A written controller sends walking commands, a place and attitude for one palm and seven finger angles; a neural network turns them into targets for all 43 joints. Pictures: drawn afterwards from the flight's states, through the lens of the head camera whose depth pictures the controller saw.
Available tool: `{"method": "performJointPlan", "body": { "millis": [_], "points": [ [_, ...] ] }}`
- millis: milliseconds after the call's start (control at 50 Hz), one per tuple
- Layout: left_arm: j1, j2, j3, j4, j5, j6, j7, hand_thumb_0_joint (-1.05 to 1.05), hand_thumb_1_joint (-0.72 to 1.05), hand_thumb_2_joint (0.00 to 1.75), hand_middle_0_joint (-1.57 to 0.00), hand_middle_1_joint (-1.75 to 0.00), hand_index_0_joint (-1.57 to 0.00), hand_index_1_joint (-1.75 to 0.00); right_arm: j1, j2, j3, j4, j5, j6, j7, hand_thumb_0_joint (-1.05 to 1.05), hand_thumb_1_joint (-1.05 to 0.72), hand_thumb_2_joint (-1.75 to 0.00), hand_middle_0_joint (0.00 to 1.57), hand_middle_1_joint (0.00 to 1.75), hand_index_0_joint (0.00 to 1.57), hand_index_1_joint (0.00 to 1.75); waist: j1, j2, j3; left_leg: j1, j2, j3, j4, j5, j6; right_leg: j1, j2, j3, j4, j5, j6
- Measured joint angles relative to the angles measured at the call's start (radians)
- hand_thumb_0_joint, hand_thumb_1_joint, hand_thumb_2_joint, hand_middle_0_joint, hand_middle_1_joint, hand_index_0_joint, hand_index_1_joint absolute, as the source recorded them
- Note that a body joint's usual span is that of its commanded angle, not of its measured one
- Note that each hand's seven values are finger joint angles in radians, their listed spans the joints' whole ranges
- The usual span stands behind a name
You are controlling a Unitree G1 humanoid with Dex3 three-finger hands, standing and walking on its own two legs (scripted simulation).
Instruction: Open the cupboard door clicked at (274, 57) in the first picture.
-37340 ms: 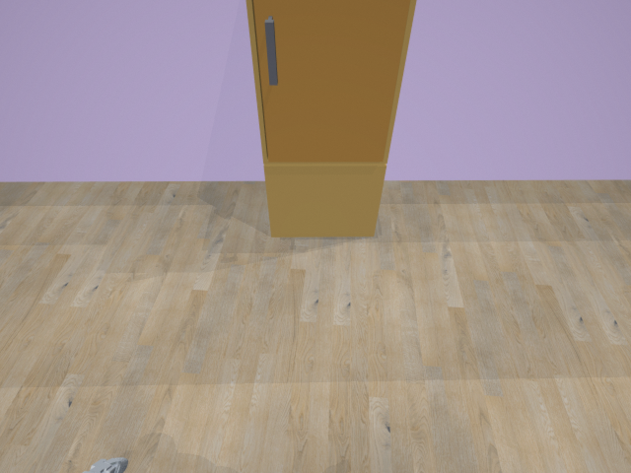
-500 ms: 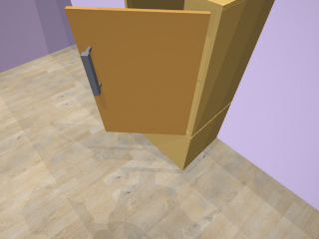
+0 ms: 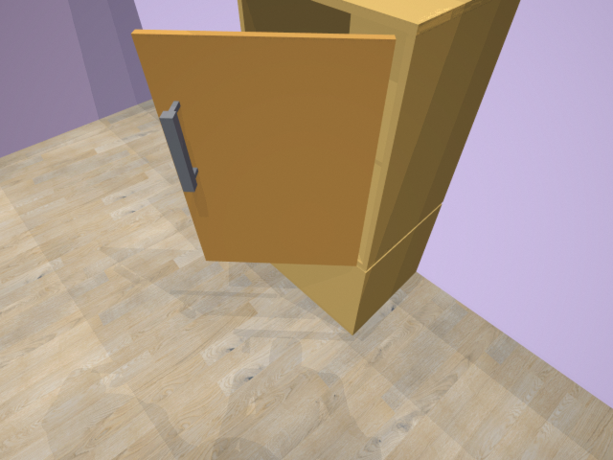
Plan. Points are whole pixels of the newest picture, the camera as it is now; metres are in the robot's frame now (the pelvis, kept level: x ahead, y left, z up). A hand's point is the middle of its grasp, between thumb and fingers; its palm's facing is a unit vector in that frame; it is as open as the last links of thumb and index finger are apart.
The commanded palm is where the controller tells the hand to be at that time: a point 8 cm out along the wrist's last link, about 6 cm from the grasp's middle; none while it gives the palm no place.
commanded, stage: look again from close up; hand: left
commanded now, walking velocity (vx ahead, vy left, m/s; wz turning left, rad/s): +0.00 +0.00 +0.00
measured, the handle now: (183, 148) +0.63 +0.27 +0.05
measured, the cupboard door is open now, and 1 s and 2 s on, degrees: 43 43 43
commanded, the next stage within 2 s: shuffle to correct the standing spot in 0.30 s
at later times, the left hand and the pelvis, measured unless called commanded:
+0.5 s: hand out of the picture -0.04 +0.18 -0.18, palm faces +0.04 -0.98 -0.17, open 7.4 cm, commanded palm none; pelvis -0.02 +0.01 +0.00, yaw +1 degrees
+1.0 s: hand out of the picture +0.07 +0.22 -0.17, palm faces +0.02 -0.98 -0.19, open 7.3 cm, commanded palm none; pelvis +0.04 +0.04 +0.00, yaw -1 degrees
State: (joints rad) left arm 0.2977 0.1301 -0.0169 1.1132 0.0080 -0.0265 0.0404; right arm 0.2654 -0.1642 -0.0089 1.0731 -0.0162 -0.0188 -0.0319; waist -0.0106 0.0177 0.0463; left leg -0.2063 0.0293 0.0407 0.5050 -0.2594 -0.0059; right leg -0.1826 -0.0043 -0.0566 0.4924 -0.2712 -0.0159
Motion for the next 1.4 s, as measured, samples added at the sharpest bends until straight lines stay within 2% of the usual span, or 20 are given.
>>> {"method": "performJointPlan", "body": {
  "millis": [140, 460, 620, 720, 760, 800, 860, 960, 1020, 1040, 1080, 1120, 1160, 1200, 1240, 1280, 1320, 1340, 1400],
  "points": [
    [0.006, 0.016, 0.001, -0.023, 0.004, 0.013, -0.009, 0.01, 0.91, 0.9, -0.2, -0.3, -0.2, -0.3, 0.007, 0.004, 0.004, -0.011, -0.004, 0.008, 0.004, 0.01, -0.93, -0.9, 0.2, 0.3, 0.2, 0.3, 0.012, -0.024, -0.025, -0.005, -0.015, 0.002, 0.003, 0.011, 0.011, -0.009, -0.015, 0.002, 0.016, 0.003, 0.009],
    [0.031, 0.035, 0.007, -0.033, 0.005, 0.019, -0.016, 0.0, 0.91, 0.9, -0.2, -0.3, -0.19, -0.3, 0.043, 0.026, 0.014, 0.015, -0.003, 0.007, 0.013, 0.01, -0.91, -0.9, 0.2, 0.3, 0.2, 0.3, 0.017, -0.039, -0.026, -0.023, -0.029, 0.001, -0.032, 0.055, 0.024, -0.027, -0.028, 0.0, -0.016, 0.045, 0.019],
    [0.08, 0.025, 0.027, -0.038, 0.011, 0.024, -0.023, 0.0, 0.91, 0.9, -0.2, -0.3, -0.19, -0.3, 0.082, 0.028, 0.004, 0.02, -0.013, 0.028, 0.023, 0.01, -0.91, -0.9, 0.2, 0.3, 0.2, 0.3, 0.028, -0.04, -0.049, -0.061, -0.031, -0.004, 0.065, -0.064, 0.03, -0.04, -0.031, -0.003, 0.029, -0.001, 0.01],
    [0.109, 0.023, 0.04, -0.03, 0.01, 0.029, -0.025, 0.0, 0.91, 0.9, -0.2, -0.3, -0.19, -0.3, 0.104, 0.029, -0.002, 0.018, -0.011, 0.013, 0.023, 0.01, -0.91, -0.9, 0.2, 0.3, 0.2, 0.3, 0.033, -0.061, -0.049, -0.045, -0.039, 0.013, 0.081, -0.028, 0.047, -0.034, -0.045, 0.006, 0.073, -0.046, 0.02],
    [0.113, 0.022, 0.042, -0.025, 0.015, 0.038, -0.026, 0.0, 0.91, 0.9, -0.2, -0.3, -0.19, -0.3, 0.114, 0.032, -0.003, 0.01, -0.013, 0.002, 0.02, 0.01, -0.91, -0.9, 0.2, 0.3, 0.2, 0.3, 0.03, -0.067, -0.055, -0.036, -0.046, 0.025, 0.076, -0.048, 0.061, -0.054, -0.049, 0.014, 0.13, -0.12, -0.003],
    [0.105, 0.019, 0.041, -0.025, 0.02, 0.041, -0.029, 0.01, 0.91, 0.9, -0.2, -0.3, -0.19, -0.3, 0.12, 0.035, -0.003, 0.001, -0.012, -0.011, 0.014, 0.01, -0.91, -0.9, 0.2, 0.3, 0.2, 0.3, 0.024, -0.062, -0.052, -0.018, -0.047, 0.039, 0.047, -0.046, 0.073, -0.107, -0.044, 0.008, 0.256, -0.177, -0.02],
    [0.069, 0.015, 0.042, -0.037, 0.02, 0.031, -0.036, 0.01, 0.91, 0.9, -0.2, -0.3, -0.19, -0.3, 0.128, 0.044, 0.003, -0.002, -0.013, -0.029, 0.01, 0.01, -0.91, -0.9, 0.2, 0.3, 0.2, 0.3, 0.007, -0.049, -0.034, 0.017, -0.051, 0.044, -0.024, -0.017, 0.08, -0.179, -0.041, -0.013, 0.375, -0.183, -0.029],
    [-0.006, 0.024, 0.05, -0.069, 0.019, 0.018, -0.03, 0.02, 0.94, 0.9, -0.2, -0.3, -0.19, -0.3, 0.142, 0.057, 0.014, 0.017, -0.012, -0.033, 0.009, 0.01, -0.91, -0.9, 0.2, 0.3, 0.2, 0.3, -0.003, -0.024, -0.011, 0.058, -0.054, 0.043, -0.083, -0.004, 0.075, -0.181, -0.036, -0.048, 0.23, -0.109, -0.021],
    [-0.022, 0.037, 0.055, -0.094, 0.016, -0.004, -0.033, 0.02, 0.95, 0.9, -0.2, -0.3, -0.19, -0.3, 0.16, 0.063, 0.014, 0.029, -0.006, -0.026, 0.011, 0.01, -0.9, -0.9, 0.2, 0.3, 0.2, 0.3, 0.002, -0.026, -0.012, 0.049, -0.068, 0.047, -0.019, -0.056, 0.066, -0.105, -0.037, -0.048, 0.06, -0.03, -0.025],
    [-0.025, 0.039, 0.058, -0.101, 0.017, -0.015, -0.032, 0.02, 0.94, 0.9, -0.2, -0.3, -0.19, -0.3, 0.163, 0.063, 0.013, 0.033, -0.003, -0.022, 0.013, 0.01, -0.9, -0.9, 0.2, 0.3, 0.2, 0.3, 0.009, -0.026, -0.012, 0.029, -0.068, 0.051, 0.038, -0.096, 0.064, -0.101, -0.041, -0.045, 0.046, 0.034, -0.028],
    [-0.033, 0.026, 0.059, -0.103, 0.013, -0.027, -0.028, 0.02, 0.94, 0.9, -0.2, -0.3, -0.19, -0.3, 0.151, 0.051, 0.004, 0.042, -0.007, -0.004, 0.021, 0.01, -0.9, -0.9, 0.2, 0.3, 0.2, 0.3, 0.009, 0.003, -0.006, -0.047, -0.048, 0.034, 0.238, -0.202, 0.055, -0.092, -0.036, -0.07, 0.081, 0.018, -0.021],
    [-0.019, 0.015, 0.058, -0.106, 0.011, -0.033, -0.024, 0.01, 0.93, 0.9, -0.2, -0.3, -0.19, -0.3, 0.132, 0.038, -0.006, 0.044, -0.012, 0.01, 0.029, 0.01, -0.91, -0.9, 0.2, 0.3, 0.2, 0.3, 0.013, 0.012, -0.012, -0.136, -0.032, 0.029, 0.414, -0.209, 0.046, -0.057, -0.039, -0.086, 0.059, -0.008, -0.012],
    [0.005, 0.007, 0.058, -0.102, 0.011, -0.033, -0.019, 0.01, 0.92, 0.9, -0.2, -0.3, -0.19, -0.3, 0.103, 0.027, -0.015, 0.033, -0.015, 0.019, 0.037, 0.01, -0.91, -0.9, 0.2, 0.3, 0.2, 0.3, 0.016, 0.003, -0.021, -0.208, -0.008, 0.031, 0.495, -0.155, 0.034, -0.021, -0.044, -0.089, 0.012, -0.002, -0.001],
    [0.029, 0.003, 0.057, -0.089, 0.014, -0.027, -0.019, 0.01, 0.92, 0.9, -0.2, -0.3, -0.19, -0.3, 0.071, 0.019, -0.022, 0.01, -0.013, 0.02, 0.043, 0.01, -0.91, -0.9, 0.2, 0.3, 0.2, 0.3, 0.017, -0.015, -0.026, -0.249, 0.018, 0.032, 0.464, -0.103, 0.021, 0.008, -0.052, -0.085, -0.03, 0.013, 0.01],
    [0.045, 0.002, 0.054, -0.076, 0.018, -0.017, -0.022, 0.01, 0.91, 0.9, -0.2, -0.3, -0.19, -0.3, 0.039, 0.015, -0.026, -0.018, -0.008, 0.014, 0.043, 0.01, -0.91, -0.9, 0.2, 0.3, 0.2, 0.3, 0.02, -0.037, -0.024, -0.252, 0.035, 0.031, 0.353, -0.054, 0.009, 0.024, -0.065, -0.076, -0.047, 0.014, 0.023],
    [0.056, 0.001, 0.051, -0.067, 0.019, -0.003, -0.025, 0.0, 0.91, 0.9, -0.2, -0.3, -0.19, -0.3, 0.011, 0.006, -0.027, -0.04, -0.006, 0.004, 0.035, 0.01, -0.92, -0.9, 0.2, 0.3, 0.2, 0.3, 0.027, -0.053, -0.014, -0.219, 0.041, 0.028, 0.211, 0.019, -0.006, 0.028, -0.078, -0.065, -0.025, -0.005, 0.039],
    [0.069, -0.006, 0.045, -0.063, 0.016, 0.011, -0.027, 0.0, 0.91, 0.9, -0.2, -0.3, -0.2, -0.3, -0.002, -0.012, -0.026, -0.06, -0.003, -0.014, 0.028, 0.01, -0.92, -0.9, 0.2, 0.3, 0.2, 0.3, 0.035, -0.04, -0.006, -0.161, 0.055, 0.019, 0.075, 0.128, -0.014, 0.018, -0.073, -0.06, 0.037, -0.048, 0.058],
    [0.07, -0.006, 0.042, -0.058, 0.012, 0.021, -0.027, 0.0, 0.91, 0.9, -0.2, -0.3, -0.2, -0.3, -0.009, -0.015, -0.027, -0.062, -0.004, -0.019, 0.022, 0.01, -0.92, -0.9, 0.2, 0.3, 0.2, 0.3, 0.034, -0.036, -0.006, -0.151, 0.055, 0.017, 0.068, 0.089, 0.0, 0.007, -0.074, -0.06, 0.076, -0.076, 0.065],
    [0.049, 0.025, 0.047, -0.059, 0.007, 0.047, -0.017, 0.01, 0.91, 0.9, -0.2, -0.3, -0.2, -0.3, -0.046, 0.018, -0.017, -0.062, -0.008, -0.008, 0.009, 0.01, -0.92, -0.9, 0.2, 0.3, 0.2, 0.3, 0.045, -0.085, 0.007, -0.158, 0.028, 0.035, 0.097, 0.046, 0.019, -0.038, -0.076, -0.017, 0.177, -0.194, 0.039]
  ]
}}
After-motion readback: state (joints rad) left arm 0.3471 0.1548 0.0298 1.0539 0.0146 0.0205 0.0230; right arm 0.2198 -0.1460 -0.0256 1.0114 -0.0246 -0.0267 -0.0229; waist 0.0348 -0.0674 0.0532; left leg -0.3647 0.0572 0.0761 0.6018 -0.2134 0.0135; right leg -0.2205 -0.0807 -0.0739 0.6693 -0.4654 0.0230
